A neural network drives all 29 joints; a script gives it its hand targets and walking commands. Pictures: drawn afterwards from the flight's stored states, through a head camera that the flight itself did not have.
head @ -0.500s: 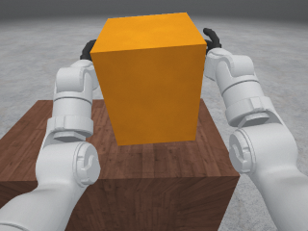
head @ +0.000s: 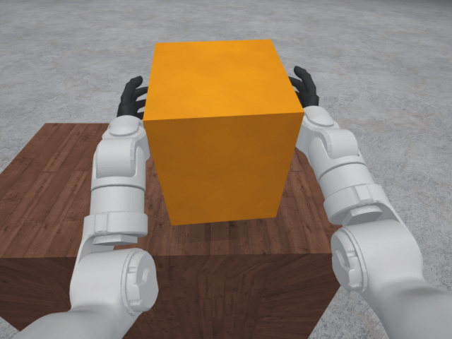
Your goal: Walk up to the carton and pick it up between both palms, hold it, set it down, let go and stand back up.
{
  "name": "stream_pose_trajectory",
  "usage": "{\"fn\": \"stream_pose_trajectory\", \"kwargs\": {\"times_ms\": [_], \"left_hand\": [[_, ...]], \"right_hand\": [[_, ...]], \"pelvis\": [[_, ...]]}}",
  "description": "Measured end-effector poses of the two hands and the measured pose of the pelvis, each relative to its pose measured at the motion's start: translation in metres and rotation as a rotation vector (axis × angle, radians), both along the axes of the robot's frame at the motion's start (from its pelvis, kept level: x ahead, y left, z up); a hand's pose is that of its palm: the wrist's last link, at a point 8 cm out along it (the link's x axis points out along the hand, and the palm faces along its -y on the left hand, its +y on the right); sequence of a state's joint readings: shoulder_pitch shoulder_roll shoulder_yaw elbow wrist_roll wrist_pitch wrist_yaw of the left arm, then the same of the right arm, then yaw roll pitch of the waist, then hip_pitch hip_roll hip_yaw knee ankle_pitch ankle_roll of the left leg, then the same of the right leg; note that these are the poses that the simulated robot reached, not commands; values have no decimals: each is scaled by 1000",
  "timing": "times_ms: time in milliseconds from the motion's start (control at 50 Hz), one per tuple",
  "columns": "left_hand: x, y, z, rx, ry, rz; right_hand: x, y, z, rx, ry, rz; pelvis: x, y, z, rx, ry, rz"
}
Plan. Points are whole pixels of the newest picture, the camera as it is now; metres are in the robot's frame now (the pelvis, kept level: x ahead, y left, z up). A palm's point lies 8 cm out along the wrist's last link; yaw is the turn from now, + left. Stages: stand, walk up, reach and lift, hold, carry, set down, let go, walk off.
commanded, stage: set down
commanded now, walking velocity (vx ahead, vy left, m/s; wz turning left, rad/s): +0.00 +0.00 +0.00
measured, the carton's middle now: (219, 135) +0.42 +0.01 +0.19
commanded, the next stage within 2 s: none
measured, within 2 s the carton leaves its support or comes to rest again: neither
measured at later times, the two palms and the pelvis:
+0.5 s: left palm (134, 129) +0.39 +0.15 +0.22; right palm (304, 123) +0.41 -0.14 +0.22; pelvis +0.00 +0.00 +0.00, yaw +0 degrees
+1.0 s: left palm (137, 142) +0.39 +0.15 +0.19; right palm (298, 128) +0.43 -0.13 +0.20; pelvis +0.00 +0.00 +0.00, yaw +0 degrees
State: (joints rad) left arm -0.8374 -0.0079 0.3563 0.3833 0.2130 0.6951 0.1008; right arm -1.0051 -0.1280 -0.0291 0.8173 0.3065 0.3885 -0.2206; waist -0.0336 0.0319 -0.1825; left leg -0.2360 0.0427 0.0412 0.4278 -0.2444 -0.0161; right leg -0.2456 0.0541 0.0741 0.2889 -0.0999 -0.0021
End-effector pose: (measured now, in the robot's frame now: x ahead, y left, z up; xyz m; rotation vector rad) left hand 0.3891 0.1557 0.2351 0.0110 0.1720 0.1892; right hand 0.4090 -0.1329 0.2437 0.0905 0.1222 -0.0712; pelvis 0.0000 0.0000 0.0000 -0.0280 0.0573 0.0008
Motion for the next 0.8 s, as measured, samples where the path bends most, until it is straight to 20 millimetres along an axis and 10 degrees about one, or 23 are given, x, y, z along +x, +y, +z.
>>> {"fn": "stream_pose_trajectory", "kwargs": {"times_ms": [800], "left_hand": [[6,-7,-29,-45,42,23]], "right_hand": [[7,-7,-37,13,34,13]], "pelvis": [[0,-2,0,-2,0,-2]]}}
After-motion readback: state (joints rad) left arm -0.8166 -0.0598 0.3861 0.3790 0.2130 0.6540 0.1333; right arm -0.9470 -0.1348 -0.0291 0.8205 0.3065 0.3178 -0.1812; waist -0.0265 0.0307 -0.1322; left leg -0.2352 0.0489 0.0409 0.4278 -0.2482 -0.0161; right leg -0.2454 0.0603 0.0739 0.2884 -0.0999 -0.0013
